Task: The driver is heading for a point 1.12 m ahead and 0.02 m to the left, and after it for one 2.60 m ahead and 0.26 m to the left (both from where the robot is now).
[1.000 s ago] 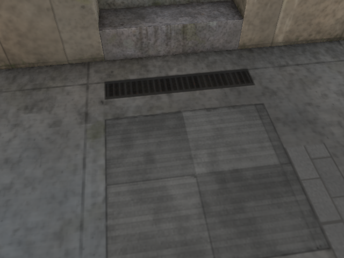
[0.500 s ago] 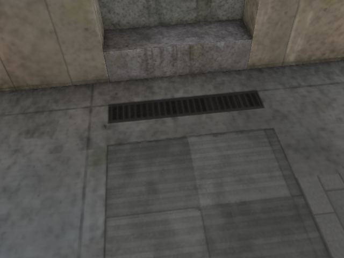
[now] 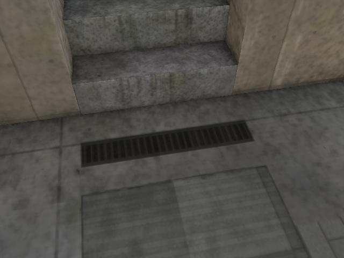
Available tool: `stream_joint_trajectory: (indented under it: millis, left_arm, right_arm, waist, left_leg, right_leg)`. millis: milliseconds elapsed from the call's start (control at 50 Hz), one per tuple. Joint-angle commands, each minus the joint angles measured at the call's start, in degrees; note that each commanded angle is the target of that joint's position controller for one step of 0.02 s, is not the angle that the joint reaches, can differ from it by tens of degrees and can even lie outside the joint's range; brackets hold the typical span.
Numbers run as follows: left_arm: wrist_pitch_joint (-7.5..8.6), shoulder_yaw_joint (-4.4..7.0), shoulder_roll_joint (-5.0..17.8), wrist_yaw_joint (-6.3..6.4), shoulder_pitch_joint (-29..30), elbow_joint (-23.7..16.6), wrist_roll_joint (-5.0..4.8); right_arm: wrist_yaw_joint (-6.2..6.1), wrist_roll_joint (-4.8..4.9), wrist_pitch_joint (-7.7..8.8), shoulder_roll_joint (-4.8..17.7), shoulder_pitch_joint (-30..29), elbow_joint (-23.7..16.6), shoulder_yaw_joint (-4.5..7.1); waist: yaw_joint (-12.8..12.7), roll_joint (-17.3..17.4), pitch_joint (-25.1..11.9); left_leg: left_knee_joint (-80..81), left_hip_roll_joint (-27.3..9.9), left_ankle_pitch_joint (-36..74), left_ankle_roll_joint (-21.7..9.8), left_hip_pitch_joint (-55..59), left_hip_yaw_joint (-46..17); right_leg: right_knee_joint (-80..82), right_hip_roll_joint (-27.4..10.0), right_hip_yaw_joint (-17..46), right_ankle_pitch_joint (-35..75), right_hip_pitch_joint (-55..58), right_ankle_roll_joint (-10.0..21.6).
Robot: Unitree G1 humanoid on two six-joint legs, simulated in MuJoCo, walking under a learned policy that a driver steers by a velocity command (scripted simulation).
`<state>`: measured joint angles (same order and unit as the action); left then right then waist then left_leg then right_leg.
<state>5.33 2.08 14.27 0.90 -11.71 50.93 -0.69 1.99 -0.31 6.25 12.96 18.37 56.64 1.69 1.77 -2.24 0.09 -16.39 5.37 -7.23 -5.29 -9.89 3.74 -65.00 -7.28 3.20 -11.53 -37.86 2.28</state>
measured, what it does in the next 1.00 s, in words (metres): walks ahead: right foot, then left foot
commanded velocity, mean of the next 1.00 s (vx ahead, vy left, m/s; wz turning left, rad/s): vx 0.50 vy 0.00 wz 0.00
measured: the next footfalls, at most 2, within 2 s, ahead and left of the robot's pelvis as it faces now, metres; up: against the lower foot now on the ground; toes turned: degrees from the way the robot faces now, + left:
right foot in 0.30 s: +0.34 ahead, -0.17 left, +0.00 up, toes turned -2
left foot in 0.86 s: +0.65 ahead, +0.07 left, +0.00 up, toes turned +3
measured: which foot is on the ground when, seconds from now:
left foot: down 0.00-0.32, up 0.34-0.84, down 0.86-1.00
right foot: up 0.00-0.28, down 0.30-0.88, up 0.90-1.00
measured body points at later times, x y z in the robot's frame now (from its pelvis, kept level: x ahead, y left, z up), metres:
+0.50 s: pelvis +0.28 -0.08 +0.00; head +0.29 -0.10 +0.45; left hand +0.33 +0.18 -0.12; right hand +0.37 -0.35 -0.14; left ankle +0.28 +0.08 -0.66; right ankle +0.30 -0.16 -0.74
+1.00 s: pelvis +0.55 -0.01 -0.01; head +0.58 +0.00 +0.44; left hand +0.59 +0.26 -0.15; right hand +0.66 -0.27 -0.13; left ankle +0.61 +0.07 -0.74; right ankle +0.47 -0.17 -0.65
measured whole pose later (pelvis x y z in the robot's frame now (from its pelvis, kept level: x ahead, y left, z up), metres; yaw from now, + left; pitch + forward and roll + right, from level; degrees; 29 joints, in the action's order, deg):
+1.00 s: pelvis +0.55 -0.01 -0.01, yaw +1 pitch +1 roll +0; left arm 5.7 2.8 14.7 0.2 -16.6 54.9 -1.3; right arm 1.5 0.1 5.6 14.1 10.4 51.8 3.0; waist 0.1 -1.6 1.5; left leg -26.0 1.8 -8.4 -3.7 -19.3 3.5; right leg -67.4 -3.4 1.5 -20.0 -25.0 2.5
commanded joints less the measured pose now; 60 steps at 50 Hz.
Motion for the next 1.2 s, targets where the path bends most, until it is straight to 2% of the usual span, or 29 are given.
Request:
stream_joint_trajectory:
  millis: [20, 100, 200, 240, 280, 300, 320, 340, 360, 380, 400, 440, 520, 640, 740, 800, 840, 860, 880, 900, 920, 940, 960, 1000, 1060, 1080, 1120, 1160, 1200]
  left_arm:
    - [-0.21, 0.73, 2.55, 0.37, -1.9, -2.43, 0.71]
    - [0.44, 0.34, 1.62, -0.35, 7.38, -4.82, 0.16]
    - [0.97, 0.18, 2.55, -2.09, 14.24, -7.66, -0.58]
    - [1.49, 0.6, 3.85, -2.65, 12.65, -7.91, -0.59]
    - [1.85, 2.55, 7.2, -2.51, 1.2, -4.72, -0.43]
    - [1.94, 4.1, 11.7, -2.04, -10.66, -1.96, 0.03]
    - [1.37, 5.55, 17.39, -2.11, -17.31, -0.35, 0.6]
    - [1.38, 4.05, 12.11, -2.24, -17.37, -0.4, 0.52]
    - [1.51, 2.96, 9.11, -2.23, -11.81, -1.42, 0.31]
    - [1.39, 2.22, 7.19, -2.27, -6.18, -2.85, 0.35]
    - [1.38, 1.69, 5.49, -2.61, -2.73, -3.28, 0.62]
    - [1.66, 1.19, 3.69, -3.04, -1.19, -2.68, 1.01]
    - [1.82, 1.97, 6.38, -2.22, -5.5, -0.08, 1.01]
    - [0.88, 2.01, 7.36, -0.83, -10.43, 2.13, 0.3]
    - [-0.19, 2.42, 7.84, -0.42, -14.29, 4.77, -0.19]
    - [-0.94, 2.97, 8.87, -0.08, -12.9, 4.98, -0.35]
    - [-1.53, 2.83, 8.74, -0.08, -10.53, 4.42, -0.11]
    - [-1.55, 2.04, 7.13, -0.11, -10.27, 3.35, 0.53]
    - [-0.39, 0.0, 0.32, -0.83, -17.02, 2.7, 0.78]
    - [1.24, 0.14, 1.75, -1.19, -16.43, 3.7, -0.09]
    - [2.15, 1.52, 6.83, -1.4, -10.94, 2.03, -1.69]
    - [2.49, 1.58, 7.36, -1.15, -6.31, 0.65, -1.88]
    - [2.18, 1.87, 7.07, -0.7, -3.95, 0.27, -1.07]
    - [0.42, 2.1, 4.7, -0.24, -6.45, 0.76, -0.31]
    - [-0.87, 2.04, 3.27, 0.13, -5.39, -0.07, 0.14]
    - [-2.24, 0.88, 1.46, -2.05, -4.41, -0.57, 5.67]
    - [-2.88, 0.97, 1.73, -3.21, -0.23, -2.06, 5.04]
    - [-2.38, 0.72, 1.87, -3.57, 4.59, -3.5, 3.59]
    - [-2.13, 0.81, 2.9, -3.51, 8.99, -4.55, 3.13]
  right_arm:
    - [-1.13, 0.1, 1.0, 7.62, -2.36, -3.18, 1.22]
    - [-1.96, 1.02, 0.25, 9.23, 2.26, -2.18, 1.5]
    - [-2.1, 1.53, -0.96, 9.76, 6.39, -0.27, 1.84]
    - [-2.23, 1.56, -1.58, 10.48, 5.77, -0.2, 2.19]
    - [-2.23, 1.18, -2.21, 9.93, 3.67, -0.81, 1.88]
    - [-2.21, 0.29, -2.15, 7.6, 3.16, -2.24, 0.83]
    - [-1.67, 0.38, -0.82, 0.7, 9.46, -2.77, -1.22]
    - [-1.44, 1.35, 0.67, 4.29, 8.27, -2.05, -0.47]
    - [-1.2, 2.74, 1.49, 8.97, 3.3, -3.79, 0.77]
    - [-1.47, 2.76, 1.55, 9.27, -0.29, -4.77, 0.89]
    - [-1.79, 1.86, 1.18, 8.42, -2.18, -5.09, 1.1]
    - [-2.07, 1.27, -0.51, 6.28, -0.33, -4.6, 1.35]
    - [-2.4, 0.73, -1.77, 5.25, -3.97, -6.06, 1.61]
    - [-1.62, 0.88, -1.2, 3.69, -16.48, -9.64, 1.22]
    - [-0.19, 1.49, -0.56, 4.02, -23.47, -12.44, 0.91]
    - [0.59, 1.54, 0.04, 5.6, -21.66, -12.72, 1.44]
    - [0.26, 1.37, 0.17, 8.94, -9.7, -9.21, 3.42]
    - [-0.26, 0.98, 0.1, 12.57, 1.29, -6.34, 4.82]
    - [-0.57, 0.02, -0.29, 18.37, 8.62, -4.88, 6.23]
    - [-0.42, 0.48, -0.41, 14.27, 8.46, -4.8, 4.84]
    - [-0.44, 0.99, -0.25, 11.19, 3.31, -5.48, 3.87]
    - [-0.86, 1.09, -0.34, 9.51, -2.21, -6.91, 3.24]
    - [-0.76, 0.62, -0.25, 7.62, -5.95, -7.45, 2.64]
    - [-0.5, -0.15, 0.13, 6.06, -7.88, -6.95, 2.04]
    - [-1.05, 0.22, 0.54, 8.42, -5.3, -5.18, 2.61]
    - [-1.37, -0.5, 0.37, 8.46, 0.06, -2.38, 2.7]
    - [-1.02, -0.8, 0.13, 7.47, 1.36, -1.9, 2.57]
    - [-0.62, -0.58, 0.01, 7.37, 2.15, -1.82, 2.41]
    - [-1.04, -0.88, 0.08, 8.56, 1.94, -2.21, 2.73]
  waist:
    - [-2.68, 4.26, 3.11]
    - [0.7, 4.39, 3.1]
    - [2.7, 5.25, 4.64]
    - [1.05, 6.09, 3.72]
    - [-5.16, 5.98, -2.74]
    - [-9.52, 1.88, -11.46]
    - [-7.98, -12.92, -19.09]
    - [-8.57, -11.74, -21.07]
    - [-7.34, -8.34, -12.87]
    - [-5.5, -3.78, -8.47]
    - [-3.93, -0.82, -4.65]
    - [-1.1, -2.4, -2.59]
    - [-0.83, -0.63, 0.36]
    - [-4.27, -1.07, 2.92]
    - [-5.91, -1.3, 5.51]
    - [-3.65, -2.32, 3.8]
    - [2.77, -2.76, -3.38]
    - [6.78, 0.24, -11.08]
    - [4.96, 14.29, -19.9]
    - [5.2, 16.13, -23.59]
    - [4.43, 12.81, -14.39]
    - [2.56, 8.7, -8.27]
    - [0.93, 5.04, -4.15]
    - [-2.46, 6.68, -2.39]
    - [-3.27, 6.18, -0.23]
    - [-3.59, 3.83, 2.19]
    - [-2.37, 4.77, 3.54]
    - [-1.11, 6.35, 3.67]
    - [0.24, 5.56, 3.29]
  left_leg:
    - [11.64, -16.02, 4.16, -9.83, -6.06, -11.82]
    - [10.61, -15.11, 4.88, -7.25, -1.17, -9.04]
    - [6.39, -18.82, 3.4, -6.43, 8.3, -10.29]
    - [3.12, -20.13, 6.71, -5.49, 10.72, -11.05]
    - [-10.31, -16.55, 23.05, -3.3, 9.34, -7.84]
    - [-27.12, -12.95, 18.58, -1.14, 0.02, -4.38]
    - [-49.55, -2.76, -5.83, 3.32, -24.75, -0.96]
    - [-58.63, -3.15, -23.28, 2.48, -32.1, -9.84]
    - [-61.03, -6.56, -19.71, 1.13, -36.25, -10.48]
    - [-59.09, -9.83, -14.33, 0.87, -34.48, -8.71]
    - [-55.24, -11.63, -10.6, 1.13, -32.36, -8.02]
    - [-50.31, -13.52, -6.76, 1.65, -26.26, -7.9]
    - [-42.4, -13.86, 0.16, 3.5, -30.61, -7.01]
    - [-22.81, -11.71, 13.52, 4.15, -30.17, -4.6]
    - [-15.59, -10.56, 10.23, 2.7, -31.71, -4.46]
    - [-13.23, -8.88, 4.21, 0.62, -25.96, -3.19]
    - [-11.96, -4.88, 3.36, -1.67, -8.33, 0.12]
    - [-13.97, -10.3, 4.77, -4.57, 9.31, -5.95]
    - [-10.36, -25.25, -3.3, -13.94, 32.35, -32.3]
    - [-1.57, -28.24, -7.88, -15.41, 34.26, -46.69]
    - [-0.79, -26.28, -9.21, -11.95, 26.84, -38.54]
    - [0.57, -24.18, -6.49, -9.64, 17.32, -30.13]
    - [2.8, -21.93, -2.42, -8.52, 8.78, -24.66]
    - [6.4, -18.6, 0.94, -7.28, -0.01, -18.4]
    - [9.48, -17.99, 5.55, -8.53, -2.47, -14.11]
    - [10.48, -16.49, 7.15, -7.59, -4.91, -10.83]
    - [10.51, -15.0, 9.29, -6.23, -3.57, -8.19]
    - [11.33, -14.64, 8.86, -5.41, -1.25, -7.13]
    - [10.7, -15.52, 8.62, -5.5, 2.92, -7.76]
  right_leg:
    - [8.32, -2.39, 0.1, 9.25, -1.08, -1.54]
    - [24.78, 0.29, -2.17, 17.57, 0.97, -2.01]
    - [33.27, 1.89, -2.43, 12.27, 0.64, -0.8]
    - [35.61, 2.91, -3.01, 7.67, 4.22, 0.83]
    - [37.93, 6.28, -5.7, 5.87, 20.04, 3.35]
    - [36.58, -0.71, 2.06, 7.04, 37.4, 6.98]
    - [41.09, -14.07, 27.64, -1.93, 59.58, 15.84]
    - [47.77, -15.79, 38.89, -5.7, 60.2, 16.14]
    - [48.2, -14.23, 30.79, -4.67, 53.11, 13.28]
    - [49.31, -11.94, 22.63, 0.28, 44.78, 11.76]
    - [51.61, -9.51, 17.32, 4.34, 37.45, 11.08]
    - [55.02, -6.07, 10.9, 8.34, 30.26, 10.0]
    - [57.5, -5.36, 5.42, 17.47, 29.72, 11.13]
    - [59.02, -3.6, 0.53, 14.69, 32.32, 8.97]
    - [56.16, -6.93, 0.87, 14.47, 40.72, 8.61]
    - [51.45, -8.24, 0.79, 22.95, 43.63, 7.32]
    - [37.86, -4.81, -2.13, 39.66, 41.12, 5.31]
    - [22.82, -1.65, -4.35, 32.49, 31.06, 3.38]
    - [-1.02, 8.36, -5.95, 4.76, 6.9, -1.06]
    - [-10.38, 10.29, 3.05, -20.63, -1.11, -0.56]
    - [-13.65, 6.58, 3.72, -18.03, -6.33, 0.64]
    - [-10.77, 3.02, 1.73, -12.44, -5.86, 1.04]
    - [-6.92, 0.93, 0.57, -8.27, -3.3, 0.78]
    - [-1.77, -1.41, 0.98, -4.08, 3.77, 0.39]
    - [3.38, -2.01, 0.13, 0.49, 2.02, -0.93]
    - [6.12, -1.02, -3.86, 2.55, 3.25, -1.7]
    - [12.66, -0.95, -4.79, 8.22, 2.07, -2.31]
    - [20.32, -0.17, -5.53, 12.8, 3.22, -2.09]
    - [25.46, 0.69, -5.71, 14.54, 3.29, -2.15]
Velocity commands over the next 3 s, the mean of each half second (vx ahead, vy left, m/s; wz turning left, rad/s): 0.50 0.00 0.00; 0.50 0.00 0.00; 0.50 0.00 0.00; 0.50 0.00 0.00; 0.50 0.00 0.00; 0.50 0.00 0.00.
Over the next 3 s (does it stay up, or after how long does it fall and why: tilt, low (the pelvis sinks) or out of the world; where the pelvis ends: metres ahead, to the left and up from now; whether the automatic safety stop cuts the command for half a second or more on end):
stays up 1.27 0.01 0.01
